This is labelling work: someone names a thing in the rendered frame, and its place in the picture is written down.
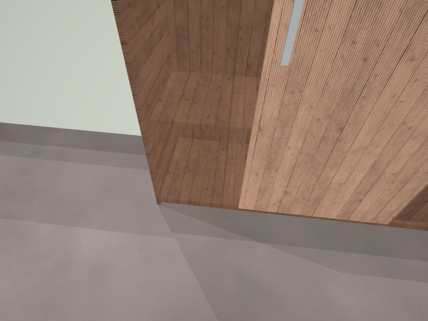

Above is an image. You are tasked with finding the handle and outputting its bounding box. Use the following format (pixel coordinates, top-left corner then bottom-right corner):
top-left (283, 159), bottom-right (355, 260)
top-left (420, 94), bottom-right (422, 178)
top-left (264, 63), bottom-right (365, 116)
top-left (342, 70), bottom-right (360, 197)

top-left (280, 0), bottom-right (304, 66)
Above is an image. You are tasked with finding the wardrobe door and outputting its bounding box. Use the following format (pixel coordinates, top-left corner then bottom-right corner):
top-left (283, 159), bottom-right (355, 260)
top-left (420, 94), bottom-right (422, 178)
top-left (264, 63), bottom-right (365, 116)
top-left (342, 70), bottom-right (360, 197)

top-left (239, 0), bottom-right (428, 224)
top-left (393, 184), bottom-right (428, 223)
